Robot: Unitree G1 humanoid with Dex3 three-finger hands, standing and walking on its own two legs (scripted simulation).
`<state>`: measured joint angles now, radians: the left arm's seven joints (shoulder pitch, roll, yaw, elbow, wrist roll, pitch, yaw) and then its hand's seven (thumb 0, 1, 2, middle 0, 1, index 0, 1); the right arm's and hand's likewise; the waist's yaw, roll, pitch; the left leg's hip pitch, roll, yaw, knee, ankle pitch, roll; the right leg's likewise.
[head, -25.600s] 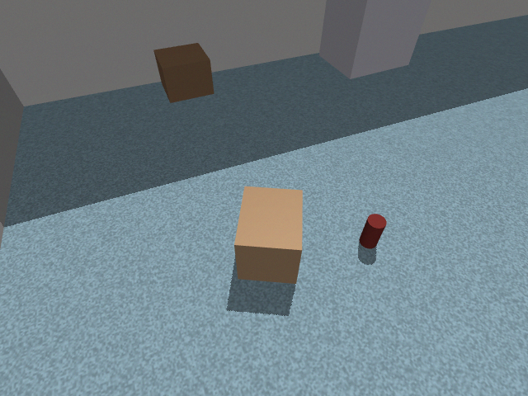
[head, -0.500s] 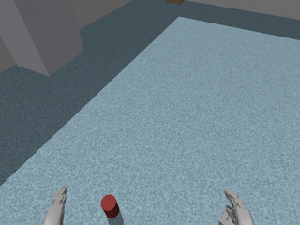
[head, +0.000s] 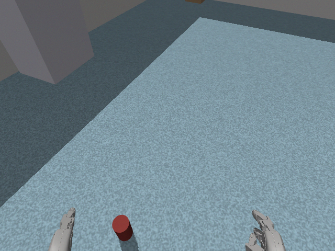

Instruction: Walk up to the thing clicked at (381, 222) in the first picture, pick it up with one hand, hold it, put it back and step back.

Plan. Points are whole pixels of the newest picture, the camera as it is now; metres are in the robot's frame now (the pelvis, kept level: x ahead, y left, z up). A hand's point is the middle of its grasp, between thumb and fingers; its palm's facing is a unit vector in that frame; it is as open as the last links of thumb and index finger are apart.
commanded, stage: home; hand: left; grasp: from the side
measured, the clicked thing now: (123, 228) +0.37 +0.22 -0.64
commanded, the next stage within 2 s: stand in 0.72 s
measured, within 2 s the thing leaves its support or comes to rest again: neither
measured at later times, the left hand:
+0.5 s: hand (88, 245) +0.18 +0.19 -0.05, palm faces +0.11 -0.95 -0.28, open 17.5 cm
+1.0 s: hand (86, 246) +0.17 +0.19 -0.05, palm faces +0.11 -0.95 -0.28, open 15.9 cm
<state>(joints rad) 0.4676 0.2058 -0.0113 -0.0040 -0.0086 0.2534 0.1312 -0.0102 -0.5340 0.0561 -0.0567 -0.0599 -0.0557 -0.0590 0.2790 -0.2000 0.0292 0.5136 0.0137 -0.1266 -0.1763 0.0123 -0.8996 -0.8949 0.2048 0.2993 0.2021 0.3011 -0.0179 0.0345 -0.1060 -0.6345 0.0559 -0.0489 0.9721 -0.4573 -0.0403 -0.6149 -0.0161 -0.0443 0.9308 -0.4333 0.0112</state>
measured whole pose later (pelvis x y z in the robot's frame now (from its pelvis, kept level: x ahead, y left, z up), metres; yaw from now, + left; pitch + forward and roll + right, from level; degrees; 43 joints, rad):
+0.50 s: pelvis +0.01 +0.00 +0.00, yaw +0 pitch +7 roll -2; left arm 0.47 0.21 -0.01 -0.02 -0.01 0.25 0.13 -0.01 -0.55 0.04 -0.05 -0.06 -0.05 -0.06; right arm 0.28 -0.20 0.03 0.52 0.01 -0.13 -0.18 0.01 -0.90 -0.89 0.20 0.30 0.20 0.30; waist -0.02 0.03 -0.11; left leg -0.63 0.06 -0.05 0.98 -0.47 -0.04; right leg -0.61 -0.02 -0.04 0.93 -0.44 0.02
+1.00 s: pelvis +0.00 +0.01 +0.00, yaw +0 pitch +7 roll -2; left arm 0.47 0.21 -0.01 -0.01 0.00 0.26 0.13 -0.01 -0.34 0.25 -0.14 -0.18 -0.14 -0.18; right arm 0.28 -0.20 0.03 0.52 0.01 -0.13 -0.18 0.01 -0.90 -0.89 0.21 0.30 0.20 0.30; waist -0.02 0.03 -0.11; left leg -0.63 0.05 -0.05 0.98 -0.47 -0.03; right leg -0.60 -0.02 -0.04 0.93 -0.44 0.02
